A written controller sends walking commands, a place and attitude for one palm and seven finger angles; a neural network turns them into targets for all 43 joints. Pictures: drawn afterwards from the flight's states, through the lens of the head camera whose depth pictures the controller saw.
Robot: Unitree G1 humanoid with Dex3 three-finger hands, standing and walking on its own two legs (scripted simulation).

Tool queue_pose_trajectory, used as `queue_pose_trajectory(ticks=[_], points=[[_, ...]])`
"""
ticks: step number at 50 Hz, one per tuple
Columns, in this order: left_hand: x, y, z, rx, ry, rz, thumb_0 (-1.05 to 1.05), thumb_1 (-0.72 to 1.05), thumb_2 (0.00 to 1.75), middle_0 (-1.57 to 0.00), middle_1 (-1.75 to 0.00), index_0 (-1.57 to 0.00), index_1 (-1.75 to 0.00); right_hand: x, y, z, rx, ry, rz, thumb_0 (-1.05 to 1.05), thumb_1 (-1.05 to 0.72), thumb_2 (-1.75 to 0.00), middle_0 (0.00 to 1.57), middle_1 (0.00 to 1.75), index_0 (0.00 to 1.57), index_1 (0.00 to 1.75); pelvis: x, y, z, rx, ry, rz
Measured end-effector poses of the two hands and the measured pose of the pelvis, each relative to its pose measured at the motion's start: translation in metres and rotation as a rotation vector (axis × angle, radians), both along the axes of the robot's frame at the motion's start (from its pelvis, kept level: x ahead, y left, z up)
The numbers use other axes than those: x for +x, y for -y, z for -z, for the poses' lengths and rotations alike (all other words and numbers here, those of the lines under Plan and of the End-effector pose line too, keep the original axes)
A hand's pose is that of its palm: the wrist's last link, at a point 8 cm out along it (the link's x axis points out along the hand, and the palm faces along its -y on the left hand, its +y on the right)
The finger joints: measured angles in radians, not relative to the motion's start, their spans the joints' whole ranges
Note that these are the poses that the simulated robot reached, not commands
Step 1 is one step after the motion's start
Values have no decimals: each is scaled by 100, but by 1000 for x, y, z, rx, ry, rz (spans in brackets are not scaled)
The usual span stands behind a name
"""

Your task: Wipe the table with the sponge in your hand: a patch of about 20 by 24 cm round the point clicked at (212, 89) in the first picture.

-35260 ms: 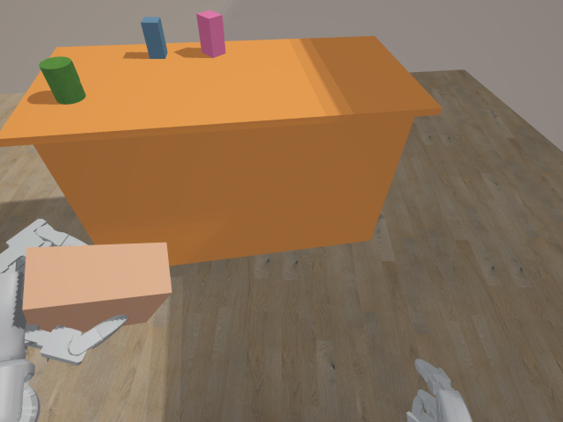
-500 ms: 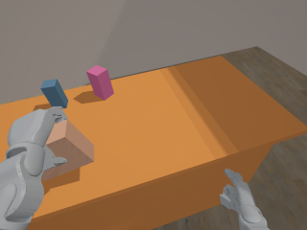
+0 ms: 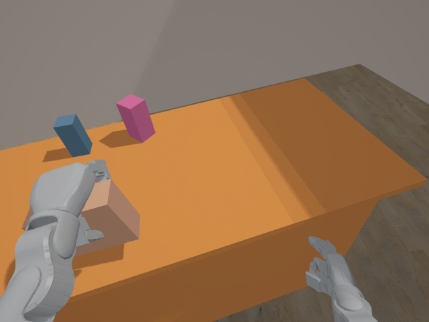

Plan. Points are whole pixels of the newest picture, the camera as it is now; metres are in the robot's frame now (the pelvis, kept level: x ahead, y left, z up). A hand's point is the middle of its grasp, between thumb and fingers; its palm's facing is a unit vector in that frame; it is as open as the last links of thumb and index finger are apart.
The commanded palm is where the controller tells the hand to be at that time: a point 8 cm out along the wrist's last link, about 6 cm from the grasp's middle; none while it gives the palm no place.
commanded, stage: turn the palm down, sponge in hand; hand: left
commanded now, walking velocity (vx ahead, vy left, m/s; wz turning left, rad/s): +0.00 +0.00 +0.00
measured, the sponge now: (94, 226) +0.23 +0.28 +0.08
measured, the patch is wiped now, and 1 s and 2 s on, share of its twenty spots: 0.00 0.00 0.00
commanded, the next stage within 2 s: move the sponge above the wiping area in 0.14 s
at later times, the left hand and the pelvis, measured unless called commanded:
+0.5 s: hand (82, 196) +0.24 +0.27 +0.15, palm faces +0.10 -0.03 -0.99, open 9.8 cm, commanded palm +0.20 +0.27 +0.22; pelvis +0.01 -0.02 +0.00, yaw +0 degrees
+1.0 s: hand (82, 187) +0.26 +0.28 +0.16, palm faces +0.19 -0.06 -0.98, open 9.8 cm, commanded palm +0.21 +0.27 +0.21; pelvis +0.01 +0.00 +0.00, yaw -1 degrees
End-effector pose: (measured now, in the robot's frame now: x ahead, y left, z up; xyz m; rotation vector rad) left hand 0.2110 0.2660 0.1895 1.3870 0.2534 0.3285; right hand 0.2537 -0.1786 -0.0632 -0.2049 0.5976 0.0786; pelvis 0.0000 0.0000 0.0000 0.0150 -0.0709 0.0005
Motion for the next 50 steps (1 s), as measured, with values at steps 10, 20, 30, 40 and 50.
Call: queue_pose_trajectory(ticks=[10, 20, 30, 40, 50], points=[[4, -16, -57, 88, 194, -125, 0, -51, 103, -79, -139, -80, -139, 4, 9, 0, 35, -5, -2, 1, -90, -90, 20, 30, 26, 35, 3, 12, -1, -3, 9, -1], [7, 8, 1, 30, -45, -36, 0, -51, 103, -79, -140, -79, -140, 6, 26, 2, 6, 5, 36, 1, -90, -90, 20, 30, 21, 32, 4, 16, 1, 3, -8, 3], [2, -15, -34, 103, 113, -96, 0, -51, 104, -79, -139, -79, -139, 12, 30, 2, 6, -4, 41, 1, -90, -90, 20, 30, 20, 31, 13, 15, 0, -2, 6, 5], [4, 0, 8, 16, -39, -40, 0, -51, 104, -79, -139, -79, -140, 12, 19, 1, 4, 3, 43, 1, -90, -90, 20, 30, 19, 30, 10, 6, -1, -1, -1, -4], [16, -8, -16, 89, 110, -28, 0, -52, 104, -79, -139, -79, -139, 8, 11, -1, 10, -17, 40, 1, -90, -90, 20, 30, 17, 29, 11, 3, -3, -4, 7, 10]])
